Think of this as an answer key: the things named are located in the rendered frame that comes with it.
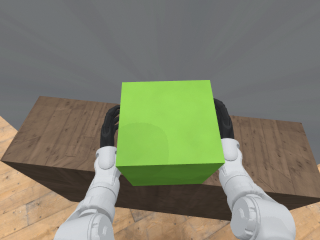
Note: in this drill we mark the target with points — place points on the robot left upper arm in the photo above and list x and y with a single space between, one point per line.
95 226

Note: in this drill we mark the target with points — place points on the left robot hand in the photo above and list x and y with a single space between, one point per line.
109 128

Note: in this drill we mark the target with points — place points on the right robot forearm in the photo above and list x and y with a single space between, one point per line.
234 179

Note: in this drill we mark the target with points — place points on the left robot forearm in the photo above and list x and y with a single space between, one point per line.
104 188

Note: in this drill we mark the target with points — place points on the pedestal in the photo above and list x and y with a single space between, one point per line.
57 143

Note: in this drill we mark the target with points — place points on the right robot hand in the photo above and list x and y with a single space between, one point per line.
224 120

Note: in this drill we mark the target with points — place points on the carton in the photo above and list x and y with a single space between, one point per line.
168 133

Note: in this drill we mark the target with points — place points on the robot right upper arm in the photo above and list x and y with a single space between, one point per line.
259 219

